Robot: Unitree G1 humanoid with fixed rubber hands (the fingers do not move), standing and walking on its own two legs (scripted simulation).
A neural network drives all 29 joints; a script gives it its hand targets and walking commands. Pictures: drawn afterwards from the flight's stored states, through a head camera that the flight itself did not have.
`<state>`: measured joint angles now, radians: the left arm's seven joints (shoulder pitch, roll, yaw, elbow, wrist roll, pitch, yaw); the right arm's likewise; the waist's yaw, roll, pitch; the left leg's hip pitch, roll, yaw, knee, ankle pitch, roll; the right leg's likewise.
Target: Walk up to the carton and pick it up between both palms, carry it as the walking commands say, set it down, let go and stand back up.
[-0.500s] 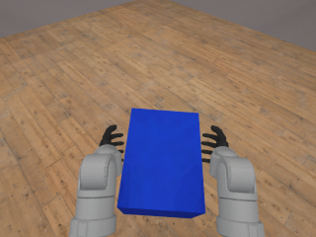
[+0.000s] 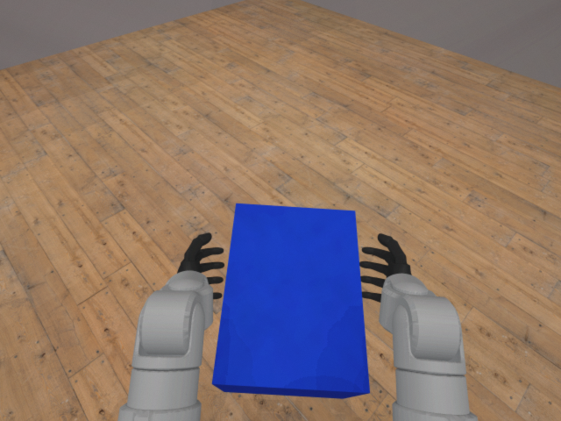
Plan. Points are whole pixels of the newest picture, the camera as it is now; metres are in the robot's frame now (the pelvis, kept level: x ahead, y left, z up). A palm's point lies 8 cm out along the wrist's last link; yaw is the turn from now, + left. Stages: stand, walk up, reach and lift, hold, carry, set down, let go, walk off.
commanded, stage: carry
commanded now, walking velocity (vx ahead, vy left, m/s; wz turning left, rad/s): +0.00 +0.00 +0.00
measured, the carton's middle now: (289, 301) +0.32 +0.00 -0.03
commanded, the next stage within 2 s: hold in 1.50 s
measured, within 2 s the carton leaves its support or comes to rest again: neither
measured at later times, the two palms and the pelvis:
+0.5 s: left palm (182, 291) +0.27 +0.13 +0.09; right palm (395, 292) +0.28 -0.13 +0.09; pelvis -0.02 +0.00 +0.00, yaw +0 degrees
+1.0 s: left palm (170, 320) +0.24 +0.14 +0.08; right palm (396, 315) +0.25 -0.13 +0.08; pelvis -0.04 +0.01 +0.00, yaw +0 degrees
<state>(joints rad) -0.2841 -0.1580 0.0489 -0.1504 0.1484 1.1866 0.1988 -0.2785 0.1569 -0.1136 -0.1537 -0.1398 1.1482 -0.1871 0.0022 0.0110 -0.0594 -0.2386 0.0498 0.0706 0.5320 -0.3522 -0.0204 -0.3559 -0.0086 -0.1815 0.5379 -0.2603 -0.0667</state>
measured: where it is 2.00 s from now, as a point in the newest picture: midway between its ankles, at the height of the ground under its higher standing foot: outside the picture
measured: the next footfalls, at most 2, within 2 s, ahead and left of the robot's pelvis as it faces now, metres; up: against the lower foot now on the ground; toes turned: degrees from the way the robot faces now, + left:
none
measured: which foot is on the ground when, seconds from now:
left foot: down 0.00-1.00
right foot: down 0.00-1.00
